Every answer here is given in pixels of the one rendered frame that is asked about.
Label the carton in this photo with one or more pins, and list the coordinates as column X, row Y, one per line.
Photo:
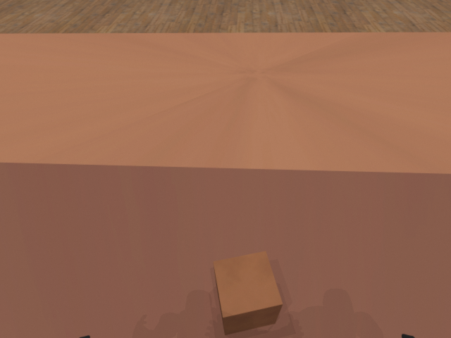
column 247, row 292

